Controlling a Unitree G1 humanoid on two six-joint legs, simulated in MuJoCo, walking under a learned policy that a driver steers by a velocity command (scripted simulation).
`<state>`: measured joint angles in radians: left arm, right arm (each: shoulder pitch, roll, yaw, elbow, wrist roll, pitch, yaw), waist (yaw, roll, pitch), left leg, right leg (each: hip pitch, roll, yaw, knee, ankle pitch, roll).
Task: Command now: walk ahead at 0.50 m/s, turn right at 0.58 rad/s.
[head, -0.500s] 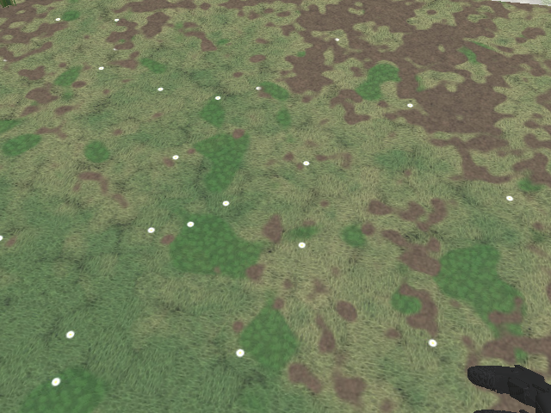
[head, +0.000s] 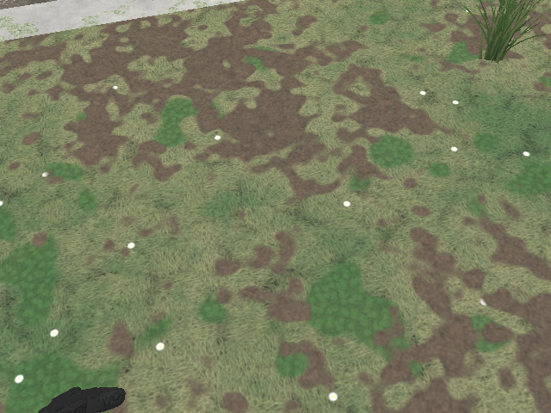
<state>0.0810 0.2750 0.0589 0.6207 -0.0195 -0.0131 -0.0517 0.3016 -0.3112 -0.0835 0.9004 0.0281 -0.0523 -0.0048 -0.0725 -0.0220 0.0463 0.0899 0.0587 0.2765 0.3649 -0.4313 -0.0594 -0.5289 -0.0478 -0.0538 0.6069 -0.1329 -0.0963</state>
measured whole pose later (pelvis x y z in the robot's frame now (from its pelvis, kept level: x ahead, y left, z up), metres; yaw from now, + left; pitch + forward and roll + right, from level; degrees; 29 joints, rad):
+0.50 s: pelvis +0.29 -0.01 +0.00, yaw -16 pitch +2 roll -1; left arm 0.39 0.30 0.08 0.72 -0.01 -0.02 0.03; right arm 0.01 -0.29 -0.04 0.73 -0.02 -0.12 0.04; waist 0.07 0.03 0.02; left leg -0.47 -0.01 -0.04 0.45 0.06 0.01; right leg -0.06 0.10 0.19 0.51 -0.45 -0.05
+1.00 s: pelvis +0.39 -0.05 +0.02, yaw -3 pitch +1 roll +0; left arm 0.16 0.27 0.06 0.66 0.03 -0.01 0.03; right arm 0.17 -0.33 -0.08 0.76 0.02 0.03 -0.02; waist -0.03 0.04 0.03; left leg -0.44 -0.11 -0.15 0.79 -0.45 -0.01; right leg -0.30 0.02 0.05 0.49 -0.21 0.00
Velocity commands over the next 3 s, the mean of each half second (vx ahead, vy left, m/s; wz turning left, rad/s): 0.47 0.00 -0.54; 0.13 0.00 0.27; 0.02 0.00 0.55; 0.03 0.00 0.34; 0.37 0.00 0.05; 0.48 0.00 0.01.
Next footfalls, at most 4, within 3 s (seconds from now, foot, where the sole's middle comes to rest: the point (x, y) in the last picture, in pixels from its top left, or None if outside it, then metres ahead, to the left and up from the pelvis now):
0.02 right None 0.17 -0.10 -0.76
0.50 left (257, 399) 0.49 0.06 -0.76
0.92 right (355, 408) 0.45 -0.17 -0.76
1.34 left None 0.43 0.10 -0.76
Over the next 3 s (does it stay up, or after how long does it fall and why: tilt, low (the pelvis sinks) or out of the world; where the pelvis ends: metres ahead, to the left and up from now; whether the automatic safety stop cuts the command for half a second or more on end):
stays up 0.85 0.13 0.00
